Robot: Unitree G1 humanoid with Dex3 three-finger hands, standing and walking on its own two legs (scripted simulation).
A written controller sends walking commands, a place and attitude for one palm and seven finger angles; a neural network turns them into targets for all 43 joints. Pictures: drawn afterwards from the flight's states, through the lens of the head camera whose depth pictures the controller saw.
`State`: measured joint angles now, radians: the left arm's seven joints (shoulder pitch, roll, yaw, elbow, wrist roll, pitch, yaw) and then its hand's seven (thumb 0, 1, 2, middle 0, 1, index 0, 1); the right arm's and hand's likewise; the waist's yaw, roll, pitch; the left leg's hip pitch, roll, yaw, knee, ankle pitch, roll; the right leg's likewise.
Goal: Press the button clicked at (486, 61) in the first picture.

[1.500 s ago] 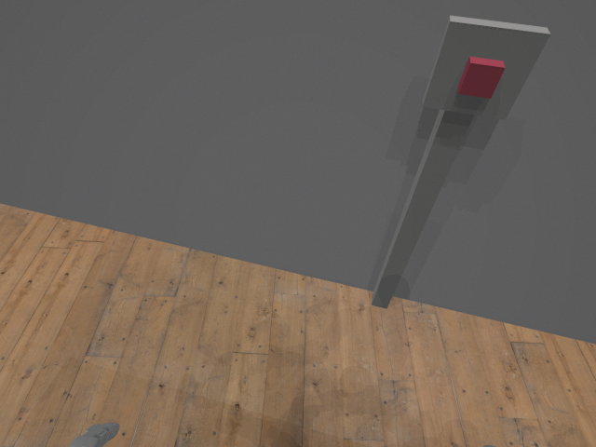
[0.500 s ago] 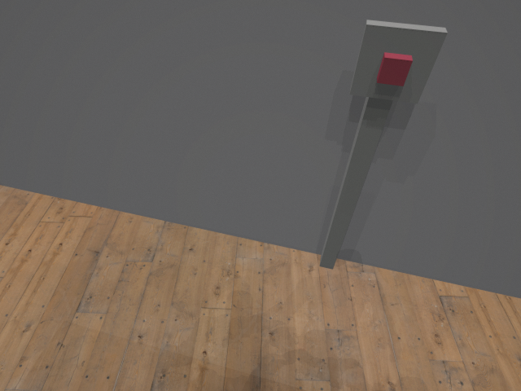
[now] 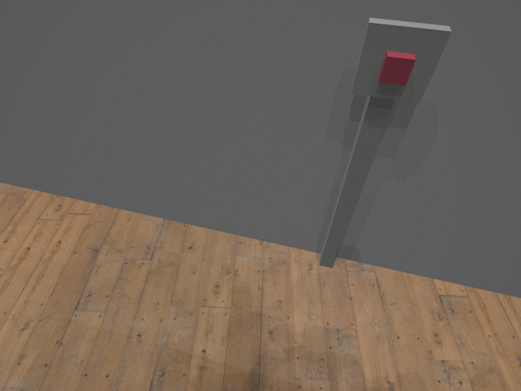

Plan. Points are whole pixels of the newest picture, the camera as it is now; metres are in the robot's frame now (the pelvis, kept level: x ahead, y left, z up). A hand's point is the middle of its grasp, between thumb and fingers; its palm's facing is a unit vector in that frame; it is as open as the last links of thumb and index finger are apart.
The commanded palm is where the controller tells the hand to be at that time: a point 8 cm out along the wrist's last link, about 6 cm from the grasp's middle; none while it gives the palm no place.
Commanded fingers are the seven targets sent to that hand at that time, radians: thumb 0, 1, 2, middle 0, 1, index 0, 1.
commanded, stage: look at it before walking up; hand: left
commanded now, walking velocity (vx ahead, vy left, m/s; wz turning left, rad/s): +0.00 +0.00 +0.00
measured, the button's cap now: (396, 67) +0.74 -0.25 +0.16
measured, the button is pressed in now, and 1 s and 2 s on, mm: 0 0 0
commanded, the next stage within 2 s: walk to a spot facing it in 0.14 s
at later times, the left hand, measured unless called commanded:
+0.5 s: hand out of the picture +0.07 +0.23 -0.17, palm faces -0.10 -0.95 -0.30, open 7.4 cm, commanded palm none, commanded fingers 0.00 0.90 0.90 -0.20 -0.30 -0.20 -0.30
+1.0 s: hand out of the picture +0.05 +0.13 -0.18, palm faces -0.18 -0.97 -0.18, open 7.4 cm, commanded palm none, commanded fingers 0.00 0.90 0.90 -0.20 -0.30 -0.20 -0.30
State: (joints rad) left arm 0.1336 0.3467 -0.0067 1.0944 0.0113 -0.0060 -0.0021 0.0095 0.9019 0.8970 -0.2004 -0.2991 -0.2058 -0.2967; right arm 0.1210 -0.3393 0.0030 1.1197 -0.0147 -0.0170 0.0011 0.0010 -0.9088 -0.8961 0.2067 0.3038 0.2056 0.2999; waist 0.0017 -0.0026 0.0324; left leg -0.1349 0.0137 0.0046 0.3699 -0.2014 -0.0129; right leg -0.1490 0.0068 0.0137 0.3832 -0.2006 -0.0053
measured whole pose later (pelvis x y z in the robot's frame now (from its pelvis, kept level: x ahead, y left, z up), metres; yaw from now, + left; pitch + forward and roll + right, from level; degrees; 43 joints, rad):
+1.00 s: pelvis +0.03 -0.04 +0.00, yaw -15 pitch +1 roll -1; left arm 0.38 0.16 0.03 1.03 0.03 -0.03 0.00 0.01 0.90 0.90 -0.20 -0.30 -0.21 -0.30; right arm 0.21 -0.23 -0.06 1.03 -0.04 0.02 0.00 0.00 -0.91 -0.90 0.20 0.30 0.20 0.30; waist 0.02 0.01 -0.01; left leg -0.49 0.10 0.04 1.01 -0.32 -0.05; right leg -0.14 0.12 0.01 0.35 -0.23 -0.09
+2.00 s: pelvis +0.28 -0.18 -0.01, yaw -20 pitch +0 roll +2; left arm 0.10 0.13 0.04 1.00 0.02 -0.02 0.05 -0.01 0.91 0.90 -0.20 -0.30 -0.21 -0.30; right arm 0.15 -0.22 -0.09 1.02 -0.03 0.06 -0.03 0.00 -0.92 -0.90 0.20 0.30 0.20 0.30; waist -0.01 0.05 0.09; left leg -0.55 0.01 0.00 1.20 -0.40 -0.06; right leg -0.30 -0.03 -0.16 0.50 -0.20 -0.08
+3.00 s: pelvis +0.22 -0.11 +0.00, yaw -20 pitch -2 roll +0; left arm 0.27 0.14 0.00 1.14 0.01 0.00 0.04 0.01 0.92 0.90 -0.20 -0.30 -0.20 -0.30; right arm 0.31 -0.12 0.00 1.17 -0.02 0.00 -0.03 0.00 -0.92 -0.90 0.20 0.30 0.20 0.30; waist -0.01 0.00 0.02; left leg -0.16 0.02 0.08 0.40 -0.20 0.00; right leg -0.13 0.01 -0.03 0.42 -0.26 -0.02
